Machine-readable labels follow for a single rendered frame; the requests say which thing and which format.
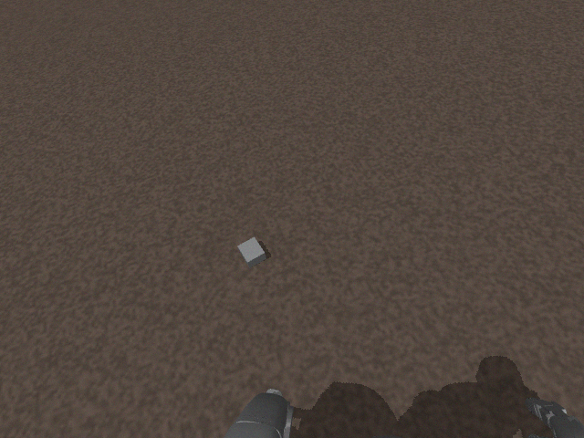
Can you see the small box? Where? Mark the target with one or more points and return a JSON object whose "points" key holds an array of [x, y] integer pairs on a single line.
{"points": [[252, 252]]}

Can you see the right robot hand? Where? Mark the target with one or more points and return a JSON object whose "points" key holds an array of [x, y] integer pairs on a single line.
{"points": [[555, 417]]}

